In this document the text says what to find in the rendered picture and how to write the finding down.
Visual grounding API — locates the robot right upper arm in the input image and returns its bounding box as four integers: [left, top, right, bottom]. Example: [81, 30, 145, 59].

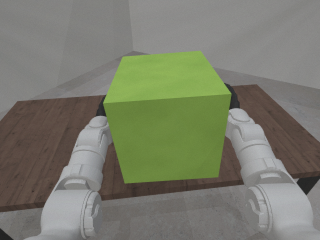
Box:
[245, 183, 320, 240]

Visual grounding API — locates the left robot hand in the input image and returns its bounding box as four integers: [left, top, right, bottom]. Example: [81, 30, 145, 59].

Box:
[96, 95, 107, 117]

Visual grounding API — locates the robot left upper arm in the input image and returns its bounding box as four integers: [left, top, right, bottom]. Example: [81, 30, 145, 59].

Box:
[23, 189, 103, 240]

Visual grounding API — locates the right robot hand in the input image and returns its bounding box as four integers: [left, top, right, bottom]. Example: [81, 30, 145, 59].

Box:
[224, 83, 240, 110]

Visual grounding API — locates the carton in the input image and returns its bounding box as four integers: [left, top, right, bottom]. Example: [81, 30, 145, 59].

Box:
[103, 51, 232, 184]

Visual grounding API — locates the left robot forearm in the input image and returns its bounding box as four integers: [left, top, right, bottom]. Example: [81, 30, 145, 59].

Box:
[40, 116, 113, 230]

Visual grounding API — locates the table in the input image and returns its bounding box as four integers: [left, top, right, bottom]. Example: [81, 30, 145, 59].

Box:
[0, 84, 320, 240]

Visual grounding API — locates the right robot forearm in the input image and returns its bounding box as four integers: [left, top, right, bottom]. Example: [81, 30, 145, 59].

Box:
[225, 108, 314, 224]

